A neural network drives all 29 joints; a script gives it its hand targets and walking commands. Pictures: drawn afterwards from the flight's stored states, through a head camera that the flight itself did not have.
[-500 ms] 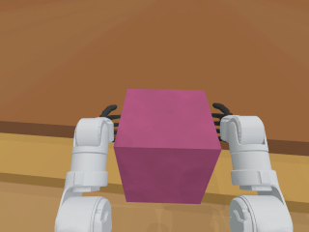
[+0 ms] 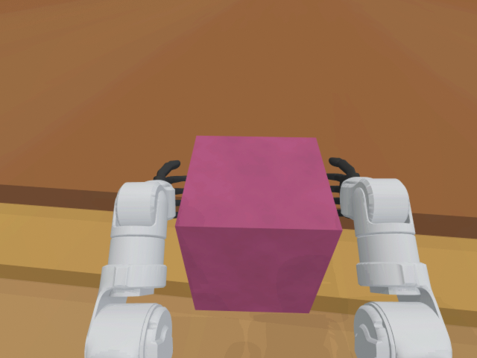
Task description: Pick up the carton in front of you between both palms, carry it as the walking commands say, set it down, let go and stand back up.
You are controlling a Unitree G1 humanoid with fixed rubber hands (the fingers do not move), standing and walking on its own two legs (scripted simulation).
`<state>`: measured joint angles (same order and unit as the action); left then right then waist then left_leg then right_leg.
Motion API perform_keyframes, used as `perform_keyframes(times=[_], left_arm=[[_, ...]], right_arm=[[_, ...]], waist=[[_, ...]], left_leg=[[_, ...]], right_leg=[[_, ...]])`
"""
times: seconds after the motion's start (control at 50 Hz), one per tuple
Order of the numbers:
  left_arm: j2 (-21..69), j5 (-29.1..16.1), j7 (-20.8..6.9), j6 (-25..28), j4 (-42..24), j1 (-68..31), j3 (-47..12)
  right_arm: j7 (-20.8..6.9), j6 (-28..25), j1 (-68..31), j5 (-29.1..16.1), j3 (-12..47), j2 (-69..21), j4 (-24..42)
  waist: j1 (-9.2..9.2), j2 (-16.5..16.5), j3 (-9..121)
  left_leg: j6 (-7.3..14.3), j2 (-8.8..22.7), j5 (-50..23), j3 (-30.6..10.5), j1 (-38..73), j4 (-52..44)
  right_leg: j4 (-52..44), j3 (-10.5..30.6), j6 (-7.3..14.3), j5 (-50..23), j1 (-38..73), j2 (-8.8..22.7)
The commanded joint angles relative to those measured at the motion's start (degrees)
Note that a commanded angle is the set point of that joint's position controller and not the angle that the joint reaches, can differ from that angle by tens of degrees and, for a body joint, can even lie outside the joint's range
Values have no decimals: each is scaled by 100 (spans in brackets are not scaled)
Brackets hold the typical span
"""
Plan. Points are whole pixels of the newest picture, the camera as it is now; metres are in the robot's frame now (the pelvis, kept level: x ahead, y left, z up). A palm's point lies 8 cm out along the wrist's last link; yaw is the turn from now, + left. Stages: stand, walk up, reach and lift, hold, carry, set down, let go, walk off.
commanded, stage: carry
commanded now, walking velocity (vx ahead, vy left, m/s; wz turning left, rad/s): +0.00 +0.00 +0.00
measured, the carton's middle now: (253, 226) +0.35 +0.00 +0.05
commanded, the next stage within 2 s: none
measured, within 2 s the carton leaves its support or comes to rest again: neither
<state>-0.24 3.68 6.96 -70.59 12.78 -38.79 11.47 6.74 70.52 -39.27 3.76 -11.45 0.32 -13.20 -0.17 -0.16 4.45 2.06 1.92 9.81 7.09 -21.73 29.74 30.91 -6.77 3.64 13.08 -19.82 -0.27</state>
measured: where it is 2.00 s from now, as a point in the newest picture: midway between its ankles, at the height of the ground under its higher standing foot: (259, 168)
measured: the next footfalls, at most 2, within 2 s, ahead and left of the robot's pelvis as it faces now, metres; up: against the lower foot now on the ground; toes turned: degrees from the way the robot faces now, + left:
right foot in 0.82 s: +0.36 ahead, -0.09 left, +0.13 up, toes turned -4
left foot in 1.28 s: +0.68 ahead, +0.12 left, +0.26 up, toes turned +7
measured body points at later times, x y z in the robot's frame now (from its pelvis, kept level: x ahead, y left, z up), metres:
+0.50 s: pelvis +0.06 +0.03 +0.00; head +0.04 +0.04 +0.45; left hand +0.43 +0.18 +0.17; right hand +0.43 -0.12 +0.18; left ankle +0.06 +0.11 -0.73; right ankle +0.03 -0.08 -0.71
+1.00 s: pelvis +0.29 -0.02 +0.08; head +0.35 +0.00 +0.53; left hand +0.65 +0.19 +0.20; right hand +0.70 -0.11 +0.20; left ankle +0.17 +0.09 -0.44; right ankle +0.32 -0.08 -0.60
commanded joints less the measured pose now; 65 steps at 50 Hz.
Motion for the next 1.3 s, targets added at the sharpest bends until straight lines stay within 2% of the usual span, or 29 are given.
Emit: perform_keyframes(times=[0.0,0.12,0.18,0.28,0.34,0.4,0.42,0.44,0.46,0.48,0.54,0.64,0.7,0.74,0.78,0.8,0.82,0.84,0.86,0.88,0.9,0.94,1.0,1.04,1.08,1.16,1.2,1.24,1.28], left_arm=[[6440,-2481,-1360,176,-726,-4300,-3165],[6440,-2480,-1362,178,-723,-4296,-3165],[6398,-2562,-1347,173,-960,-4527,-3231],[6034,-2757,-1191,-15,-1434,-5044,-3356],[5785,-2755,-1092,-230,-1405,-5058,-3279],[5736,-2741,-1037,-400,-1228,-5128,-3162],[5781,-2731,-1029,-434,-1059,-5046,-3097],[5820,-2711,-1030,-452,-886,-5050,-3026],[5836,-2737,-1060,-508,-834,-5162,-2953],[5886,-2669,-1064,-512,-759,-5403,-2893],[5964,-2498,-1033,-496,-473,-5323,-2678],[5836,-2325,-891,-577,-496,-5355,-2472],[5730,-2096,-821,-611,-385,-5255,-2413],[5817,-2047,-810,-628,-274,-5274,-2463],[6027,-2143,-821,-590,-199,-5218,-2590],[6136,-2226,-822,-547,-256,-5319,-2656],[6266,-2323,-837,-497,-441,-5444,-2727],[6424,-2423,-852,-444,-710,-5775,-2853],[6580,-2580,-884,-398,-887,-5673,-2955],[6542,-2684,-913,-293,-1066,-5554,-3110],[6724,-2888,-970,-250,-1281,-5532,-3233],[6848,-3183,-1080,-171,-1978,-6099,-3458],[6875,-3503,-1235,-181,-2393,-6497,-3697],[6687,-3525,-1305,-243,-2313,-6404,-3700],[6361,-3395,-1342,-355,-2138,-6187,-3541],[5937,-3212,-1477,-564,-1311,-5883,-3190],[5856,-3115,-1528,-675,-1006,-5927,-2900],[5755,-2957,-1527,-816,-760,-6031,-2593],[5686,-2740,-1493,-887,-663,-6081,-2415]], right_arm=[[-1291,-169,-4142,-2448,3187,-6482,660],[-1291,-171,-4140,-2448,3191,-6484,660],[-1273,-164,-4397,-2523,3260,-6453,872],[-1117,42,-4839,-2695,3383,-6144,1338],[-1052,270,-4843,-2639,3194,-5814,1256],[-1075,454,-4691,-2527,2881,-5631,883],[-1099,500,-4706,-2486,2754,-5607,721],[-1126,542,-4529,-2421,2592,-5554,441],[-1123,509,-4456,-2265,2490,-5415,277],[-1133,506,-4487,-2247,2434,-5498,249],[-1186,466,-5419,-2654,2720,-5902,840],[-1186,505,-5994,-2876,2757,-5991,1330],[-1290,554,-5864,-2887,2724,-5995,1148],[-1332,580,-5690,-2818,2630,-5992,918],[-1371,590,-5578,-2774,2534,-6097,767],[-1381,579,-5534,-2758,2540,-6148,777],[-1377,554,-5634,-2709,2552,-6127,897],[-1349,543,-5826,-2670,2620,-6202,1055],[-1292,504,-5813,-2545,2632,-6054,1255],[-1267,462,-5376,-2413,2667,-6169,1346],[-1211,438,-5300,-2259,2581,-5907,1326],[-1111,395,-5282,-2038,2463,-5803,1616],[-943,360,-5132,-1694,2424,-5338,1737],[-861,324,-4912,-1536,2527,-5128,1697],[-812,384,-4737,-1417,2583,-4998,1564],[-751,596,-4797,-1269,2523,-4673,978],[-709,711,-5061,-1319,2498,-4692,759],[-713,822,-5304,-1590,2539,-4970,593],[-803,858,-5697,-1985,2682,-5412,617]], waist=[[-2,15,2182],[-3,16,2186],[-69,79,2130],[-202,880,1925],[-321,636,2043],[-116,410,2351],[57,111,2372],[314,-635,2358],[515,-2008,2254],[544,-1763,2114],[613,-205,2045],[495,-262,1841],[339,-411,1153],[324,-652,1001],[84,-1245,1600],[-192,-1656,2168],[-599,-1850,2784],[-994,-1148,3389],[-1294,-722,3849],[-711,1565,4163],[-773,1376,4600],[-704,194,3590],[-525,122,2596],[-516,-184,2381],[-799,253,2321],[-694,387,1525],[-471,458,1220],[-11,1372,1984],[877,1470,3030]], left_leg=[[368,695,-166,-773,822,-393],[366,697,-192,-767,827,-388],[417,553,922,-697,604,-344],[443,28,1347,-191,-972,1439],[349,132,1112,-208,-1662,1764],[403,-61,937,-34,-79,252],[462,-46,707,-198,955,-417],[593,439,644,-1244,2325,-987],[1311,1604,732,-3292,3208,-1424],[1719,2069,576,-3955,3612,-1473],[1662,1827,-481,-3232,3902,-932],[1180,1561,955,-2656,3757,-1155],[969,1059,1307,-2003,2504,-1800],[1098,962,-321,-1350,1672,-2521],[967,815,-4355,-240,1238,-2034],[892,938,-7684,5,1742,-1147],[757,1051,-9396,122,2165,-117],[438,796,-9686,218,2351,1661],[174,521,-7513,-209,1517,3361],[-350,-821,183,-649,-1238,5988],[-97,-1026,686,-1788,-1939,7953],[265,-608,886,-1765,-3113,8215],[438,-175,900,-1331,-3679,7494],[395,-66,1316,-801,-3796,6670],[471,-1,1636,-447,-4758,7596],[441,364,2286,-204,-5969,7126],[416,262,1540,382,-3582,4691],[709,-495,411,1085,-994,3804],[641,-910,82,1098,618,2262]], right_leg=[[-509,891,282,-570,743,854],[-504,888,281,-607,758,856],[-691,1034,391,753,620,816],[-1452,2505,1097,2766,1114,1547],[-1390,2641,1343,1908,1661,1768],[-839,1511,1075,202,1147,1311],[-295,968,840,181,566,989],[964,478,500,309,-653,623],[2096,70,134,1075,-2284,113],[3384,167,-10,1641,-3337,45],[6851,471,137,1581,-4848,141],[8963,513,273,1570,-6036,406],[7341,63,132,1511,-5433,583],[5393,-236,145,1508,-4163,587],[3864,-755,408,649,-2018,156],[3823,-1043,544,510,-1402,-204],[3380,-1111,600,756,-750,-454],[2106,-1007,601,169,344,-704],[487,152,629,-265,1806,-502],[-316,3897,1601,-3922,3581,1508],[-99,4812,2218,-4871,3927,1830],[90,4082,1716,-2314,3471,1634],[-330,3071,1054,-587,3026,1465],[-530,2664,1096,-1207,3081,1482],[-684,2597,1327,-2223,3681,1631],[-1350,2057,1058,-1561,3839,1348],[-2378,1066,966,-2385,2025,998],[-1597,50,828,-7339,1239,889],[828,-193,443,-9126,1859,865]])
